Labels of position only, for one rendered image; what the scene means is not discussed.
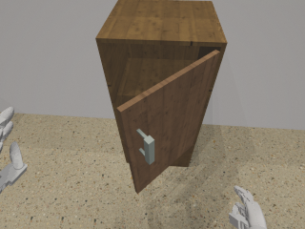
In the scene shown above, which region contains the left robot hand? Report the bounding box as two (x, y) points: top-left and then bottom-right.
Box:
(0, 107), (28, 194)

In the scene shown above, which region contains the right robot hand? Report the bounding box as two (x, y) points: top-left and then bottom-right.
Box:
(229, 185), (267, 229)

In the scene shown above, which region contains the handle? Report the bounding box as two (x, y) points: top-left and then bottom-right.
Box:
(136, 129), (155, 165)

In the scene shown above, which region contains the cupboard door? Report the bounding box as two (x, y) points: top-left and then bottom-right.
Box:
(116, 50), (220, 194)

